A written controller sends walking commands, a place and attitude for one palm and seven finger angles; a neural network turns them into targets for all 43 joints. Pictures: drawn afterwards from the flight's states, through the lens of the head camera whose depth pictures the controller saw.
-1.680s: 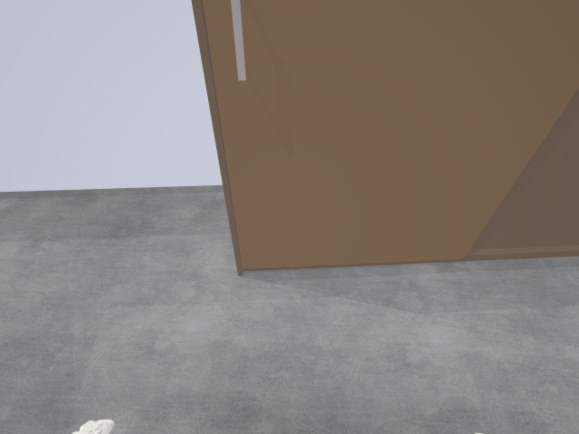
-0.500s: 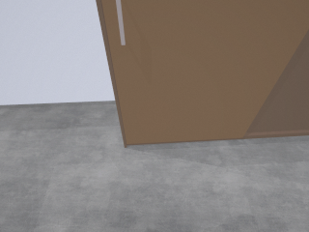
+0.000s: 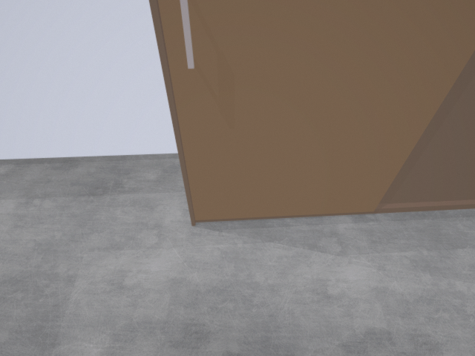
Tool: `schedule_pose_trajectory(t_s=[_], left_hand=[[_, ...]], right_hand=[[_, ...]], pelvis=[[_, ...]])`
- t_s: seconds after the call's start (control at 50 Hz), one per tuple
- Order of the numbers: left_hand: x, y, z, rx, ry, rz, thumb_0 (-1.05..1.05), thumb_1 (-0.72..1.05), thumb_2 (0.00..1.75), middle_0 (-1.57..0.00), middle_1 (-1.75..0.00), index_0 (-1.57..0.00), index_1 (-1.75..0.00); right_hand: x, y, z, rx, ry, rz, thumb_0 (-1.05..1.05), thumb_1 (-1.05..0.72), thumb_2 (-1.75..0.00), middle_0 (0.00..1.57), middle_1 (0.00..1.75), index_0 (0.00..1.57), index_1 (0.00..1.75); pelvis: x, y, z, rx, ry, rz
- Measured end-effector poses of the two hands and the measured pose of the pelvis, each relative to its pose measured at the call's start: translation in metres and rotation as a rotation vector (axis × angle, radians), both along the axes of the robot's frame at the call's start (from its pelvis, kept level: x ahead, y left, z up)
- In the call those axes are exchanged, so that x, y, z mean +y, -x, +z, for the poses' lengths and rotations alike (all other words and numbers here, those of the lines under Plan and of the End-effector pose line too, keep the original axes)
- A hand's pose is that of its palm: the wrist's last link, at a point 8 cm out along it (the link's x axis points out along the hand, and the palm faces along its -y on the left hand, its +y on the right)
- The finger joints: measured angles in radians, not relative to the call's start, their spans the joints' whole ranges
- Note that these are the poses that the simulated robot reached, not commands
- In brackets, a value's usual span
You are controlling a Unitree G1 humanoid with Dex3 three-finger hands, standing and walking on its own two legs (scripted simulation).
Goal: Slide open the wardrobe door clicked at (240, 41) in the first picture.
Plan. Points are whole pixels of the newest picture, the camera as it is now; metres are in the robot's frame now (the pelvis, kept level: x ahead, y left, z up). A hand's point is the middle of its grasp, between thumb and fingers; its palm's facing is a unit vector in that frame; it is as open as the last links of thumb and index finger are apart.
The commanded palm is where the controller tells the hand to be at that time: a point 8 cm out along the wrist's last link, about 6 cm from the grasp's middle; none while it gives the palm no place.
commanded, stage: turn to face it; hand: left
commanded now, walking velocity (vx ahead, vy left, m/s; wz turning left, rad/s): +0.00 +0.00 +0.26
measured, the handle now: (187, 26) +0.82 +0.18 +0.19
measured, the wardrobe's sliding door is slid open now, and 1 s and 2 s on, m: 0.00 0.00 0.00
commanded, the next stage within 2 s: take the last steps up to it in 0.08 s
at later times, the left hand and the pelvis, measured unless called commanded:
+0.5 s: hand out of the picture +0.00 +0.21 -0.20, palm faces +0.07 -0.98 -0.17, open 7.4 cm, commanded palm none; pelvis +0.04 +0.03 -0.02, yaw +3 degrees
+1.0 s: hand (164, 314) +0.24 +0.18 -0.19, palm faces +0.13 -0.97 -0.20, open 7.3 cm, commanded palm none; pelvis +0.20 -0.01 -0.02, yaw +6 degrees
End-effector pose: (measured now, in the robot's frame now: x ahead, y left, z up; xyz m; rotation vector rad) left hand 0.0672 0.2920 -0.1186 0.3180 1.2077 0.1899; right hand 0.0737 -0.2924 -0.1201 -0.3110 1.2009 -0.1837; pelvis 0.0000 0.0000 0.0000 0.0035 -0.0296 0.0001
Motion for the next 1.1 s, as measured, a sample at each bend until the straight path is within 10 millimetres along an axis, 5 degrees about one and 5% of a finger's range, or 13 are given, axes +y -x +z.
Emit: schedule_pose_trajectory(t_s=[0.26, 0.52, 0.62, 0.7, 0.78, 0.88, 1.0, 1.1], left_hand=[[-0.005, 0.009, -0.006, -0.011, 0.013, 0.042, 0.01, 0.91, 0.9, -0.2, -0.3, -0.2, -0.3], [-0.033, 0.069, -0.049, 0.225, 0.184, 0.148, 0.01, 0.91, 0.9, -0.2, -0.3, -0.2, -0.3], [-0.041, 0.032, -0.04, 0.222, 0.21, 0.136, 0.01, 0.91, 0.9, -0.2, -0.3, -0.2, -0.3], [-0.044, -0.023, -0.036, 0.16, 0.194, 0.121, 0.02, 0.93, 0.9, -0.2, -0.3, -0.2, -0.3], [-0.046, -0.088, -0.034, 0.085, 0.159, 0.091, 0.02, 0.94, 0.9, -0.2, -0.3, -0.2, -0.3], [-0.055, -0.152, -0.04, -0.061, 0.125, 0.104, 0.01, 0.93, 0.9, -0.2, -0.3, -0.2, -0.3], [-0.068, -0.159, -0.038, -0.004, 0.149, 0.155, 0.01, 0.94, 0.9, -0.2, -0.3, -0.2, -0.3], [-0.067, -0.156, -0.045, 0.079, 0.199, 0.193, 0.01, 0.94, 0.9, -0.2, -0.3, -0.2, -0.3]], right_hand=[[0.012, 0.001, -0.008, 0.025, -0.02, 0.029, 0.01, -0.9, -0.9, 0.2, 0.3, 0.2, 0.3], [0.084, 0.039, -0.026, 0.147, -0.101, -0.05, 0.0, -0.9, -0.9, 0.2, 0.29, 0.2, 0.3], [0.107, 0.076, -0.017, 0.289, -0.137, -0.127, 0.0, -0.9, -0.9, 0.2, 0.29, 0.2, 0.3], [0.114, 0.093, -0.011, 0.412, -0.162, -0.174, 0.0, -0.9, -0.9, 0.2, 0.3, 0.2, 0.3], [0.107, 0.088, -0.015, 0.491, -0.182, -0.211, 0.0, -0.9, -0.9, 0.2, 0.3, 0.2, 0.3], [0.08, 0.037, -0.037, 0.502, -0.184, -0.181, 0.01, -0.9, -0.9, 0.2, 0.3, 0.2, 0.3], [0.052, -0.112, -0.035, 0.22, -0.126, -0.082, 0.01, -0.91, -0.9, 0.19, 0.29, 0.2, 0.3], [0.062, -0.233, -0.017, -0.012, -0.106, 0.01, 0.0, -0.91, -0.9, 0.19, 0.29, 0.19, 0.3]], pelvis=[[0.001, 0.003, -0.004, 0.002, 0.001, 0.037], [0.028, -0.044, -0.015, 0.013, 0.012, 0.042], [0.028, -0.069, -0.006, 0.026, 0.011, 0.051], [0.022, -0.092, -0.005, 0.03, 0.011, 0.058], [0.01, -0.123, -0.012, 0.026, 0.006, 0.057], [-0.008, -0.162, -0.029, 0.006, 0.013, 0.089], [-0.008, -0.202, -0.016, 0.015, 0.033, 0.1], [0.004, -0.238, -0.012, 0.023, 0.046, 0.101]])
